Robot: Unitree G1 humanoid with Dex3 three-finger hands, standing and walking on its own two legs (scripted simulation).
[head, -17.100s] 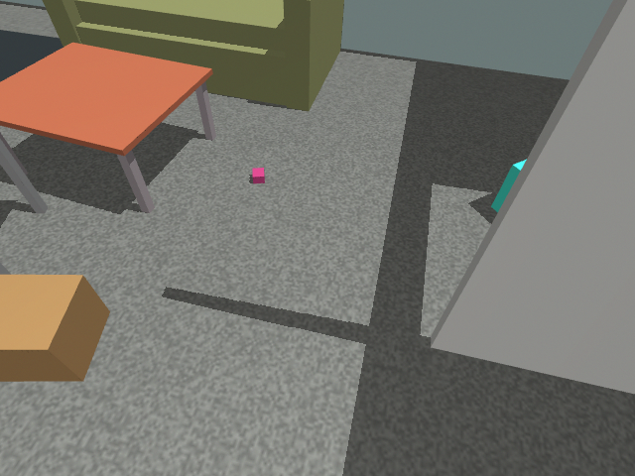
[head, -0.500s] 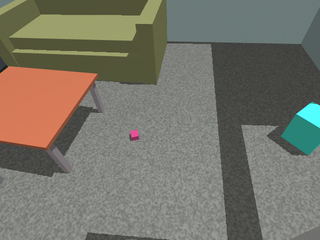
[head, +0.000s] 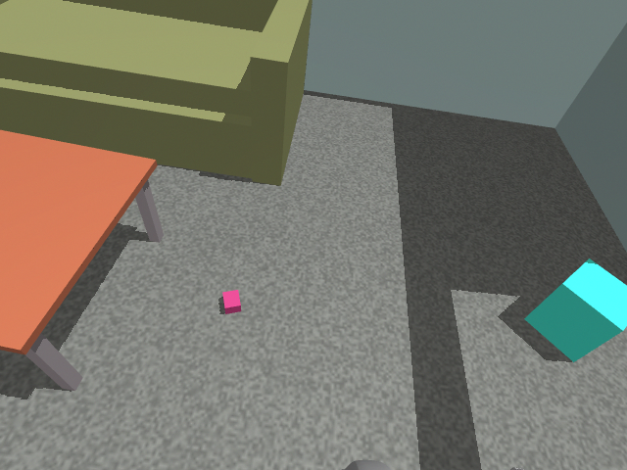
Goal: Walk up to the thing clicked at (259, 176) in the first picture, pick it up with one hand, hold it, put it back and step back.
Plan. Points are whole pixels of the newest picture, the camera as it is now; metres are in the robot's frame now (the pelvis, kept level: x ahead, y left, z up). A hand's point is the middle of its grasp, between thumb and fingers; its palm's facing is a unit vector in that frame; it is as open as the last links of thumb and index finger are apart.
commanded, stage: walk up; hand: left
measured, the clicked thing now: (231, 301) +0.77 +0.22 -0.75
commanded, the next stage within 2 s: none
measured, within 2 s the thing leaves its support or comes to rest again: neither
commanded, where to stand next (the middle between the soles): +0.40 -0.01 m, yaw -1 degrees
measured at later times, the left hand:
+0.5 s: hand (153, 380) +0.26 +0.23 -0.12, palm faces -0.06 -0.91 -0.40, open 7.4 cm
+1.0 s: hand (138, 330) +0.36 +0.29 -0.17, palm faces -0.08 -0.94 -0.32, open 7.4 cm
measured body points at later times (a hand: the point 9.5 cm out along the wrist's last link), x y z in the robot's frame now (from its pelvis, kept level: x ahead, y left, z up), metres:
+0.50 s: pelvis +0.17 -0.04 +0.00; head +0.19 -0.07 +0.45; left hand +0.27 +0.27 -0.09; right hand +0.21 -0.35 -0.13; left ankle +0.17 +0.12 -0.67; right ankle +0.22 -0.14 -0.74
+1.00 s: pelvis +0.29 +0.03 +0.00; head +0.33 +0.06 +0.44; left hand +0.37 +0.34 -0.14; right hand +0.35 -0.29 -0.09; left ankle +0.34 +0.12 -0.74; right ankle +0.31 -0.14 -0.68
